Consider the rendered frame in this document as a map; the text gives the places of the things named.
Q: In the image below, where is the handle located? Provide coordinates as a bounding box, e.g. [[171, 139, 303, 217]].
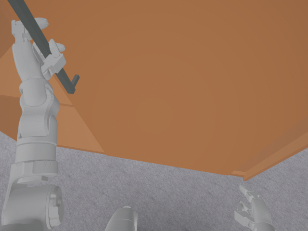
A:
[[7, 0, 80, 94]]

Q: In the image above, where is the robot left upper arm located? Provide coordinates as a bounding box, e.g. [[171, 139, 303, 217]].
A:
[[0, 184, 64, 231]]

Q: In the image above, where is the left robot thigh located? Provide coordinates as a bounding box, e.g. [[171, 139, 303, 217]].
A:
[[105, 207, 138, 231]]

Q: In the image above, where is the left robot hand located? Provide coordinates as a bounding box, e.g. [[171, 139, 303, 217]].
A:
[[12, 18, 66, 82]]

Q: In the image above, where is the wardrobe door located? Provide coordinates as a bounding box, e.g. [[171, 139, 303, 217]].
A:
[[2, 0, 308, 176], [235, 116, 308, 172]]

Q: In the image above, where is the left robot forearm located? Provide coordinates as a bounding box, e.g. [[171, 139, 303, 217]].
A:
[[1, 78, 60, 226]]

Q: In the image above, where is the right robot hand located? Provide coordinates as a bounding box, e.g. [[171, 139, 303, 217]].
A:
[[234, 184, 272, 231]]

